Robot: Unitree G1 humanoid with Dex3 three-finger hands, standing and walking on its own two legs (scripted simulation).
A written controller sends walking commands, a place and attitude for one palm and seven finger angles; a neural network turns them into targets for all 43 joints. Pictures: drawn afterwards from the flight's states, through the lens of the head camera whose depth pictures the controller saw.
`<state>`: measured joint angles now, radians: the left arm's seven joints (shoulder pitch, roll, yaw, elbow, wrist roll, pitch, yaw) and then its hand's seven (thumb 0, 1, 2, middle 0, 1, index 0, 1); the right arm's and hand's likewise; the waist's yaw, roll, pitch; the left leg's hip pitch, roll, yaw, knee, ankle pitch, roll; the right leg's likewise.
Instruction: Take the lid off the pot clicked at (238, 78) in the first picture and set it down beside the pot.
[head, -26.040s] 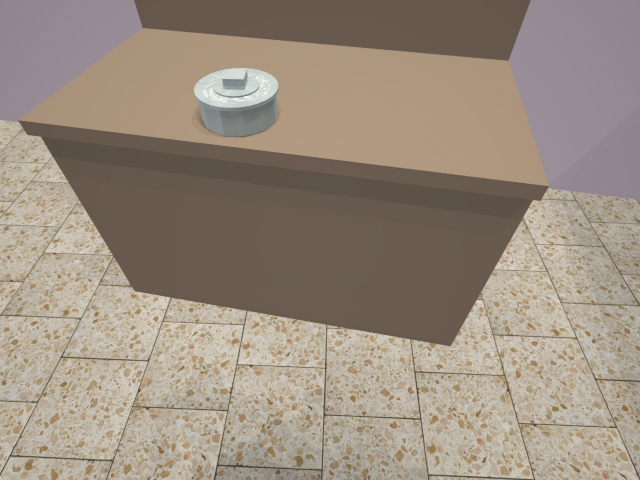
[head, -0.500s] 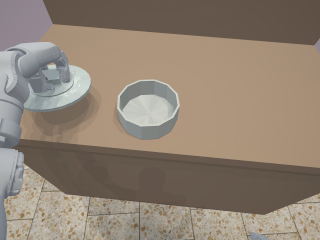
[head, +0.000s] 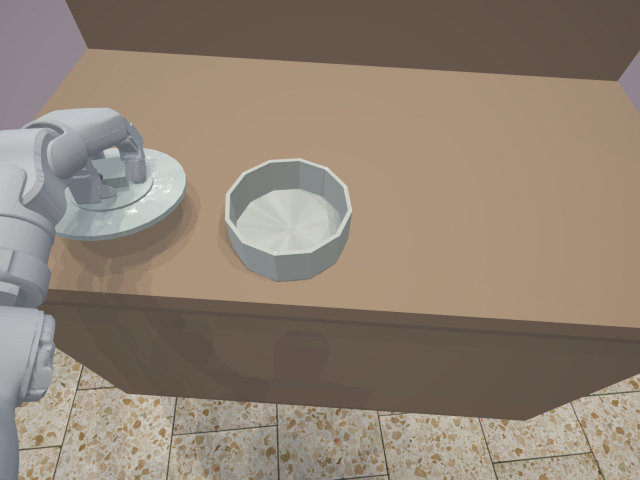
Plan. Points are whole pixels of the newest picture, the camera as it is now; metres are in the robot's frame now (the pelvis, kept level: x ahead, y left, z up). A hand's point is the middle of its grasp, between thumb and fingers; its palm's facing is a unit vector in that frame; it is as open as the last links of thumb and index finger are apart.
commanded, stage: lower the lid onto the table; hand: left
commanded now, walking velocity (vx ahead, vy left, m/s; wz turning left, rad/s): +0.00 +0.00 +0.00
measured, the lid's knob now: (107, 173) +0.48 +0.27 +0.10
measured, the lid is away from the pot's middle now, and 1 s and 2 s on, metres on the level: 0.24 0.23 0.24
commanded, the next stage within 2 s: open the fingers wide in 1.22 s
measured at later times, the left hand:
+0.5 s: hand (117, 192) +0.45 +0.25 +0.09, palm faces -0.45 -0.06 -0.89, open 6.7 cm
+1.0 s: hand (120, 206) +0.45 +0.26 +0.06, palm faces -0.48 -0.07 -0.87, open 6.7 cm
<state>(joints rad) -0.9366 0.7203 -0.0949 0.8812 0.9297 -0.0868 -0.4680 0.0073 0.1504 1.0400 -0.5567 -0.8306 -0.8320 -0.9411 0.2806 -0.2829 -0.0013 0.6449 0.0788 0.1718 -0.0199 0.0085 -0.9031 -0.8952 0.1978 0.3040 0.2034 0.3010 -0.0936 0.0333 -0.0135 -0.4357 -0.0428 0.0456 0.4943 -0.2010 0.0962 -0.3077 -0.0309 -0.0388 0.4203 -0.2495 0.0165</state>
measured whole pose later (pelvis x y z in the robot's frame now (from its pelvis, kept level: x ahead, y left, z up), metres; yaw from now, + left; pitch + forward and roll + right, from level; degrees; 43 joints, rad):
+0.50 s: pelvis +0.00 -0.01 +0.00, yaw -1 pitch +9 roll -2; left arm -0.90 0.71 -0.07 0.95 0.94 -0.15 -0.41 0.01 0.15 1.04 -0.55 -0.83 -0.83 -0.94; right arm 0.29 -0.29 0.00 0.66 0.08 0.18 -0.04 0.01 -0.90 -0.90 0.20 0.30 0.20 0.30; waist -0.10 0.03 -0.03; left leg -0.48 -0.03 0.05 0.54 -0.23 0.08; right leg -0.35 -0.02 -0.03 0.47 -0.27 0.02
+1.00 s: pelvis +0.01 -0.02 -0.01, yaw -1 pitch +11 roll -2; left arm -0.84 0.76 -0.01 0.99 0.95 -0.19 -0.38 0.01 0.16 1.04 -0.55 -0.83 -0.83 -0.94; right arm 0.31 -0.29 -0.01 0.66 0.08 0.19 -0.06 0.01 -0.90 -0.90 0.20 0.30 0.20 0.30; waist -0.12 0.02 -0.05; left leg -0.53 0.00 0.05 0.60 -0.26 0.07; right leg -0.41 0.00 -0.03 0.52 -0.30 0.02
